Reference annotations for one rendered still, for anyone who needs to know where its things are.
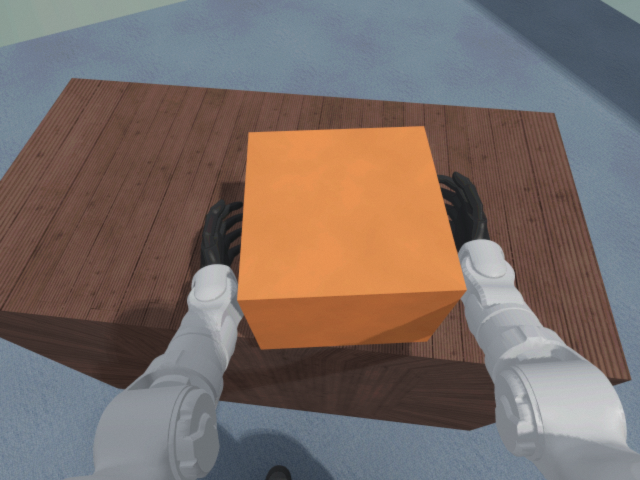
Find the robot left forearm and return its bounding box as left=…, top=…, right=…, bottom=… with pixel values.
left=93, top=264, right=244, bottom=467

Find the carton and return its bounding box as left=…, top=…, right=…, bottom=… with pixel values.
left=237, top=126, right=467, bottom=350

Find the robot left hand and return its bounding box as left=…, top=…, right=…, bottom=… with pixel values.
left=200, top=199, right=243, bottom=269

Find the robot right forearm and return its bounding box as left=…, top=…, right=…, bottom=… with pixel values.
left=458, top=239, right=627, bottom=440

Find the pedestal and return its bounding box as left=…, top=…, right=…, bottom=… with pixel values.
left=0, top=78, right=631, bottom=431

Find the robot right hand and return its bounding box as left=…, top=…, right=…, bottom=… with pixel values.
left=437, top=171, right=490, bottom=252

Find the robot left upper arm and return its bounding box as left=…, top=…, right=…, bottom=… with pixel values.
left=63, top=385, right=220, bottom=480

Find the robot right upper arm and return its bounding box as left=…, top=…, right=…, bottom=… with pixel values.
left=494, top=360, right=640, bottom=480

